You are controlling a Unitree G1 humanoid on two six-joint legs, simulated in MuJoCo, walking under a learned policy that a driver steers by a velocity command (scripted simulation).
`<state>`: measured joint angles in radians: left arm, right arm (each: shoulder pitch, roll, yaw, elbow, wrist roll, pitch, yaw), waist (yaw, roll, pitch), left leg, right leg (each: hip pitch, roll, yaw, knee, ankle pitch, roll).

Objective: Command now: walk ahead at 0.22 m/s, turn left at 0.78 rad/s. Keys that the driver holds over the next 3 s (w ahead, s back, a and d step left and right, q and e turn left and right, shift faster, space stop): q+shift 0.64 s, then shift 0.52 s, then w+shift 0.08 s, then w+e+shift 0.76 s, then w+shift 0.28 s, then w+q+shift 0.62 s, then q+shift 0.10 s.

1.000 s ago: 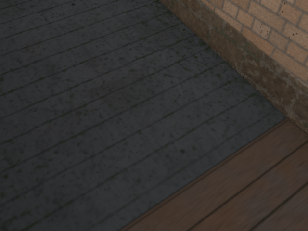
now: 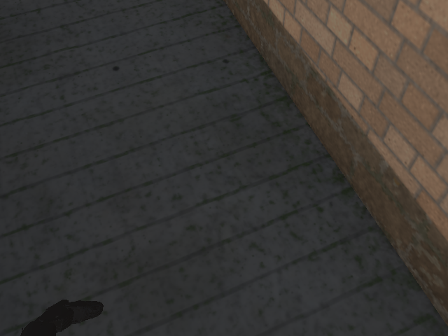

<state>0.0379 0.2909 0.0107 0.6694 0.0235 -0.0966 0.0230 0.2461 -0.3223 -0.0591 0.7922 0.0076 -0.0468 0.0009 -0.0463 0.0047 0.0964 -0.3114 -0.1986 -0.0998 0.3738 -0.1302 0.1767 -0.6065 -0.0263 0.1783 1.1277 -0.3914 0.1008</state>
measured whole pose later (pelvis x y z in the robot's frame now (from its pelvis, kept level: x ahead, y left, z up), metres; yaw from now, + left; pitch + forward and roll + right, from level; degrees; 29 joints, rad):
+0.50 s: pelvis +0.10 -0.07 +0.01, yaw +28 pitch +1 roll -2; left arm 0.11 0.31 0.07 0.71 0.01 0.03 0.06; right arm 0.19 -0.31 -0.07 0.60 0.03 0.06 -0.01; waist -0.01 0.01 0.09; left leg -0.48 0.07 0.01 0.86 -0.34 -0.05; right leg -0.32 -0.07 -0.12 0.41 -0.19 0.02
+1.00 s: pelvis +0.09 -0.04 +0.00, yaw +46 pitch +0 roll -1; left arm 0.19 0.29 0.07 0.76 0.00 0.00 0.02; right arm 0.11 -0.27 -0.03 0.62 0.01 0.05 -0.03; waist 0.01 0.00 0.03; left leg -0.28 -0.09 -0.15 0.51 -0.30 0.02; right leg -0.31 -0.01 0.01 0.71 -0.39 0.07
